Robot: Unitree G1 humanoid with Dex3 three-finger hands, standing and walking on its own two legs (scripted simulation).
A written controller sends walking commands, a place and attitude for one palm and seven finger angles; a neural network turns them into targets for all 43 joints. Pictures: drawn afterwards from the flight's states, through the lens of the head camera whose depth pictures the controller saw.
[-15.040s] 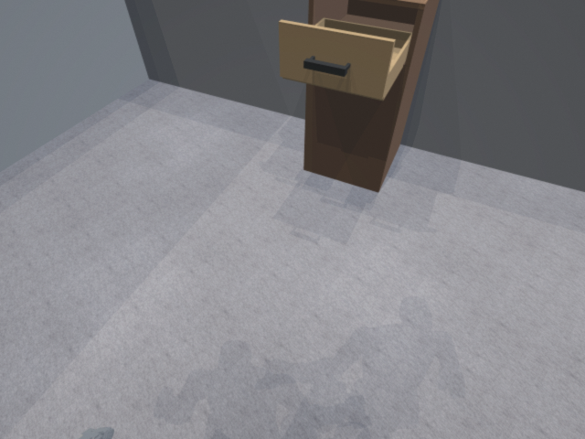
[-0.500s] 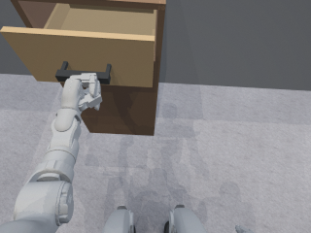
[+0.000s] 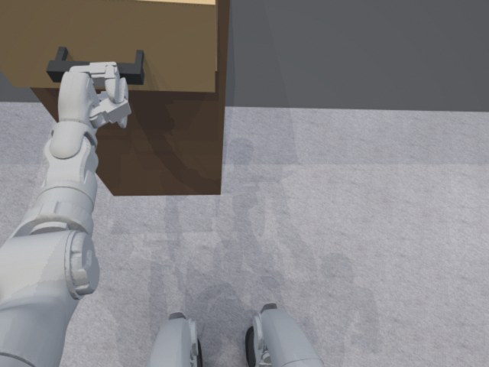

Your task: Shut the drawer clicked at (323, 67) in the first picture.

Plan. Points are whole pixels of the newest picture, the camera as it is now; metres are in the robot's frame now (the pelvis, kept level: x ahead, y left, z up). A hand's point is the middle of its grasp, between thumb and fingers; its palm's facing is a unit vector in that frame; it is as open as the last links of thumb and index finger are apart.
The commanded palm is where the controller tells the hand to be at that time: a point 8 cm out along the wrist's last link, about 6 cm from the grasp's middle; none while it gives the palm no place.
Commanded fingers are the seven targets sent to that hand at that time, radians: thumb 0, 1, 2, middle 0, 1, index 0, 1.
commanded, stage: push the drawer shut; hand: left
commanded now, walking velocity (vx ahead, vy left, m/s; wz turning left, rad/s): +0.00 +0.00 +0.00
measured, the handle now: (99, 63) +0.60 +0.18 +0.07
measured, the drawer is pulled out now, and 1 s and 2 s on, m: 0.06 0.00 0.00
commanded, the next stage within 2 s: pull the fist back off the drawer in 0.80 s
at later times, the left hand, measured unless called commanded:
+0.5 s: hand (128, 71) +0.58 +0.14 +0.07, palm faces -0.05 -1.00 -0.05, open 3.1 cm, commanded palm +0.58 +0.17 +0.07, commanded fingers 0.00 0.90 0.90 -1.40 -1.60 -1.40 -1.60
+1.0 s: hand (122, 66) +0.59 +0.15 +0.07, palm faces -0.04 -1.00 -0.06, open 3.3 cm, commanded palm +0.61 +0.16 +0.07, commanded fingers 0.00 0.90 0.90 -1.40 -1.60 -1.40 -1.60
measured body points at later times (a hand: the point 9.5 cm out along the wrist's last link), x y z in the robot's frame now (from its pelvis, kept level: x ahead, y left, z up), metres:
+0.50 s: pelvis +0.01 +0.01 -0.01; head +0.18 +0.03 +0.41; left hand +0.58 +0.19 +0.08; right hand -0.03 -0.25 -0.11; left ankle +0.04 +0.11 -0.64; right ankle +0.04 -0.11 -0.64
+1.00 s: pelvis -0.01 +0.01 -0.02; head +0.17 +0.05 +0.39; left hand +0.59 +0.20 +0.08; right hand -0.05 -0.25 -0.11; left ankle +0.04 +0.11 -0.64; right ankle +0.04 -0.11 -0.64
